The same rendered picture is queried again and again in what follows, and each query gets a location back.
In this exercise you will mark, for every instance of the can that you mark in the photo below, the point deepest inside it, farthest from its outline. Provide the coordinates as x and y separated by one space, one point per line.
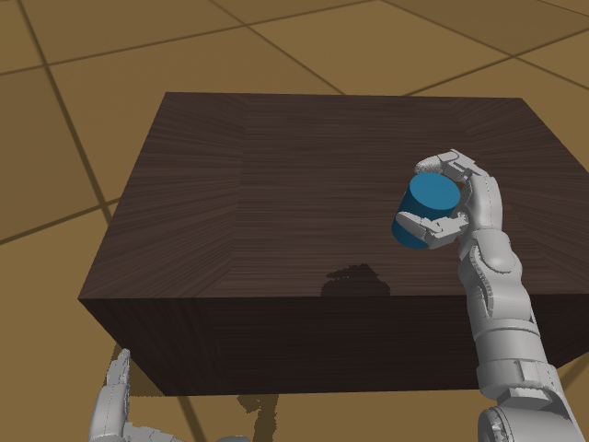
429 195

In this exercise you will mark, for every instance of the right robot arm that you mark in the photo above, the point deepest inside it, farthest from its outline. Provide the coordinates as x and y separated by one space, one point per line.
513 369

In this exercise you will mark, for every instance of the right robot hand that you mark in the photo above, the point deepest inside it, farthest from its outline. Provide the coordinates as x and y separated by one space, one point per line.
479 207

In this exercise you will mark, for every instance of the left robot hand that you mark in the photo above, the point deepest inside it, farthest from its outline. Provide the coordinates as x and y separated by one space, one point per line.
110 413

